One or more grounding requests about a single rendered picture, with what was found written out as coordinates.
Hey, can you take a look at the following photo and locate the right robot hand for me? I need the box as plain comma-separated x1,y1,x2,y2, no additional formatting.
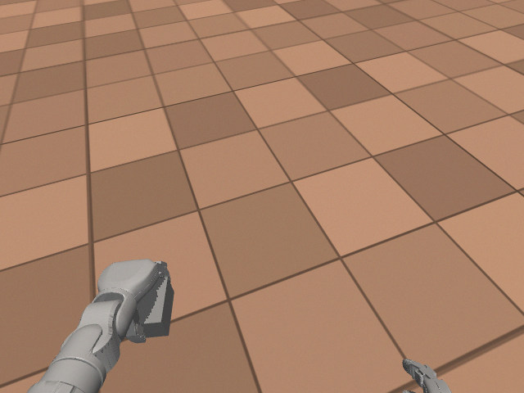
402,359,452,393

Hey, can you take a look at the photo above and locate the small box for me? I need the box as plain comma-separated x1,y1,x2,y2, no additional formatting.
126,278,174,340

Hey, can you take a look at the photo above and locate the left robot hand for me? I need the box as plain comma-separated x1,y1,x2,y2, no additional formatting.
97,259,171,343

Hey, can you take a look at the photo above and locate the left robot arm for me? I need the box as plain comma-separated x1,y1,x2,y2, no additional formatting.
26,288,137,393

